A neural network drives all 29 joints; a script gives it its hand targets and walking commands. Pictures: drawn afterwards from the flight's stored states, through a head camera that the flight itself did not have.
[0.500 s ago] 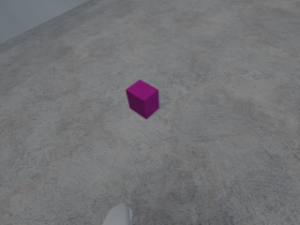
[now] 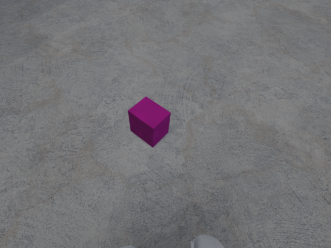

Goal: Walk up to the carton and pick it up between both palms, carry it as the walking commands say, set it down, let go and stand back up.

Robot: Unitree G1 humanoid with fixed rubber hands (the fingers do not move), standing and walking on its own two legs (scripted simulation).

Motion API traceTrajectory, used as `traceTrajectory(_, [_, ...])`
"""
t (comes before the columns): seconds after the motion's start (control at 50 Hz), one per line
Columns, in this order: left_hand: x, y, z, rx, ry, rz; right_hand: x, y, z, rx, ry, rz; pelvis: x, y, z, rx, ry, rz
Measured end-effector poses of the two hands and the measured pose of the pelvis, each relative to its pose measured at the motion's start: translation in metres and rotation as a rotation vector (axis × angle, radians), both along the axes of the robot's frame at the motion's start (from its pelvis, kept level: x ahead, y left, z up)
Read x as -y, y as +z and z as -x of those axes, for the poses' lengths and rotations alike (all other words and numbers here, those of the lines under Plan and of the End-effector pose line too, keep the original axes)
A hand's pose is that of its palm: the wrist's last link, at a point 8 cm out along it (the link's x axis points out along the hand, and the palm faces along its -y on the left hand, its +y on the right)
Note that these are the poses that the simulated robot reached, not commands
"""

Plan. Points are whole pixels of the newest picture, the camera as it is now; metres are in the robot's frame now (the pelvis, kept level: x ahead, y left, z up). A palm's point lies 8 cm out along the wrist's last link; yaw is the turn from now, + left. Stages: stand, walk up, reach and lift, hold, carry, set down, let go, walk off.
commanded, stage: walk up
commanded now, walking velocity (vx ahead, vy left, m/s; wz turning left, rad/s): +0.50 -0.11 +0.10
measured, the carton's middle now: (149, 122) +0.92 +0.07 -0.66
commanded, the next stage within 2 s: none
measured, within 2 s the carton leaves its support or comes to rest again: neither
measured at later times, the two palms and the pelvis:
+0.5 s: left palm (114, 158) +0.39 +0.16 -0.14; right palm (269, 238) +0.16 -0.29 -0.15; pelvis +0.26 -0.07 -0.02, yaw +2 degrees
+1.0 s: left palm (92, 159) +0.39 +0.24 -0.15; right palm (219, 117) +0.57 -0.22 -0.14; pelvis +0.46 +0.00 -0.01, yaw +2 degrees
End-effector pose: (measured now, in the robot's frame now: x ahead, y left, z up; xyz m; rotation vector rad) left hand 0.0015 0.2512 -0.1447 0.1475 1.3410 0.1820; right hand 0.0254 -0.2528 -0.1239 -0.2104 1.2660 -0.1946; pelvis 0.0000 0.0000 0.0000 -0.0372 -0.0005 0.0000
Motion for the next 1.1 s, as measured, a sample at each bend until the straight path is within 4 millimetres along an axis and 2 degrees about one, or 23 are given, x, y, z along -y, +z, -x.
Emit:
traceTrajectory(0.04, [-0.005,0.004,-0.058,0.091,-0.038,0.003,-0.003,0.008,0.024,-0.082,-0.045,0.008,-0.002,0.005,-0.019,0.011,0.016,0.010])
traceTrajectory(0.08, [-0.003,0.009,-0.106,0.163,-0.053,0.021,-0.009,0.015,0.040,-0.154,-0.077,0.006,-0.003,0.009,-0.037,0.019,0.028,0.016])
traceTrajectory(0.12, [0.005,0.013,-0.144,0.207,-0.063,0.050,-0.016,0.019,0.046,-0.202,-0.098,-0.002,-0.002,0.012,-0.056,0.023,0.033,0.020])
traceTrajectory(0.18, [0.022,0.017,-0.189,0.242,-0.076,0.096,-0.026,0.023,0.040,-0.237,-0.124,-0.022,0.001,0.015,-0.083,0.022,0.040,0.025])
traceTrajectory(0.24, [0.039,0.017,-0.225,0.257,-0.087,0.126,-0.030,0.023,0.021,-0.249,-0.145,-0.040,0.008,0.015,-0.111,0.017,0.044,0.025])
traceTrajectory(0.3, [0.054,0.016,-0.262,0.261,-0.101,0.136,-0.025,0.020,-0.006,-0.252,-0.158,-0.048,0.019,0.012,-0.140,0.007,0.046,0.018])
traceTrajectory(0.38, [0.075,0.012,-0.322,0.284,-0.123,0.119,-0.008,0.007,-0.048,-0.281,-0.162,-0.061,0.038,0.003,-0.185,-0.007,0.043,-0.001])
traceTrajectory(0.46, [0.089,0.005,-0.383,0.331,-0.130,0.041,0.020,-0.020,-0.093,-0.349,-0.141,-0.086,0.062,-0.020,-0.240,-0.021,0.045,-0.029])
traceTrajectory(0.48, [0.090,0.004,-0.389,0.329,-0.122,0.014,0.030,-0.026,-0.110,-0.353,-0.127,-0.087,0.067,-0.023,-0.251,-0.018,0.041,-0.028])
traceTrajectory(0.52, [0.084,0.007,-0.380,0.271,-0.078,-0.031,0.048,-0.032,-0.154,-0.313,-0.102,-0.083,0.073,-0.020,-0.269,-0.015,0.040,-0.040])
traceTrajectory(0.56, [0.073,0.016,-0.357,0.180,-0.022,-0.071,0.063,-0.030,-0.206,-0.235,-0.061,-0.078,0.076,-0.011,-0.288,-0.014,0.038,-0.056])
traceTrajectory(0.62, [0.064,0.030,-0.323,0.067,0.052,-0.110,0.075,-0.024,-0.288,-0.116,0.012,-0.076,0.078,0.002,-0.315,-0.006,0.040,-0.063])
traceTrajectory(0.7, [0.070,0.038,-0.293,-0.048,0.112,-0.099,0.075,-0.015,-0.382,0.019,0.071,-0.073,0.075,0.009,-0.347,0.010,0.032,-0.069])
traceTrajectory(0.76, [0.076,0.037,-0.290,-0.090,0.140,-0.073,0.061,-0.010,-0.429,0.069,0.096,-0.088,0.068,0.010,-0.369,0.014,0.034,-0.065])
traceTrajectory(0.86, [0.074,0.027,-0.317,-0.103,0.152,-0.026,0.022,-0.008,-0.484,0.099,0.125,-0.126,0.047,0.008,-0.402,0.012,0.031,-0.046])
traceTrajectory(0.92, [0.056,0.017,-0.345,-0.091,0.150,-0.012,-0.005,-0.009,-0.511,0.101,0.138,-0.129,0.028,0.003,-0.424,0.005,0.034,-0.028])
traceTrajectory(0.98, [0.026,0.000,-0.376,-0.087,0.139,0.001,-0.026,-0.011,-0.537,0.114,0.132,-0.097,0.004,-0.007,-0.449,-0.005,0.032,-0.004])
traceTrajectory(1.04, [0.001,-0.014,-0.413,-0.081,0.102,0.019,-0.039,-0.008,-0.543,0.121,0.110,-0.044,-0.015,-0.011,-0.466,0.000,0.024,-0.014])
traceTrajectory(1.1, [-0.017,-0.010,-0.456,-0.054,0.040,0.036,-0.042,0.004,-0.520,0.073,0.039,-0.006,-0.030,-0.002,-0.481,0.000,0.013,0.022])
